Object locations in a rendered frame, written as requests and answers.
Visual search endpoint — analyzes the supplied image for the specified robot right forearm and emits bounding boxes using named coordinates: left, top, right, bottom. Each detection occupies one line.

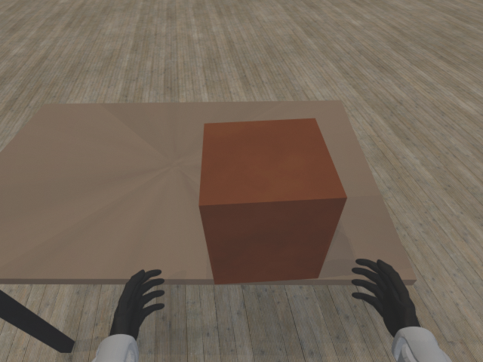
left=392, top=327, right=452, bottom=362

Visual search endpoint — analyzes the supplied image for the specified robot left forearm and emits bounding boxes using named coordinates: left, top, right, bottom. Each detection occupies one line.
left=91, top=334, right=139, bottom=362

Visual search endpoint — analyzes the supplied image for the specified carton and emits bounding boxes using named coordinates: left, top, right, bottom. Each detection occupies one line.
left=198, top=118, right=347, bottom=284

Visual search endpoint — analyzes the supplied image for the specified table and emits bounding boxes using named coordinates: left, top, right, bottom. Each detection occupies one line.
left=0, top=100, right=417, bottom=353

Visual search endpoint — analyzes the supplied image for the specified robot right hand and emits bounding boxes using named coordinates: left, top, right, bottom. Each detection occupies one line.
left=352, top=259, right=421, bottom=337

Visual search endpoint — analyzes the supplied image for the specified robot left hand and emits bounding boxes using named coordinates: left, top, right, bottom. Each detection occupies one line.
left=109, top=269, right=165, bottom=341

